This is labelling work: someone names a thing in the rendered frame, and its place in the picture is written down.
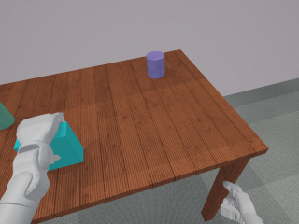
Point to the sponge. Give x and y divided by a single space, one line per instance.
66 145

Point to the left robot hand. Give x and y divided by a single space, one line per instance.
42 128

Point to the right robot hand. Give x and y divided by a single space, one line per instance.
242 204

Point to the robot right forearm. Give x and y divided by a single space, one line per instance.
250 218

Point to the table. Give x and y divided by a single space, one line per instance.
137 132

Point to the robot left forearm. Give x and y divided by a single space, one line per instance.
28 185

